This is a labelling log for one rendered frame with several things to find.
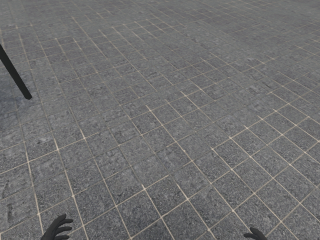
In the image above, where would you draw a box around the right robot hand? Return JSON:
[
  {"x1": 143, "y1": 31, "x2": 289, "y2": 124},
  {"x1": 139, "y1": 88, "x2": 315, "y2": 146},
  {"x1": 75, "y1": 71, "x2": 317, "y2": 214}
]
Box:
[{"x1": 243, "y1": 227, "x2": 268, "y2": 240}]

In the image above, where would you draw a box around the left robot hand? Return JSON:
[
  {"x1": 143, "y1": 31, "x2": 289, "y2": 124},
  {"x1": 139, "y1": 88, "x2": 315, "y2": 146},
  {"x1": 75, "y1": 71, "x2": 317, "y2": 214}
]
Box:
[{"x1": 40, "y1": 214, "x2": 73, "y2": 240}]

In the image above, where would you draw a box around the table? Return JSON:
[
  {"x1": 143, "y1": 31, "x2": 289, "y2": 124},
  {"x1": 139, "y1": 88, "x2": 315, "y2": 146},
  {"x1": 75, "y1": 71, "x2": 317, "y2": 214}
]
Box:
[{"x1": 0, "y1": 44, "x2": 32, "y2": 100}]

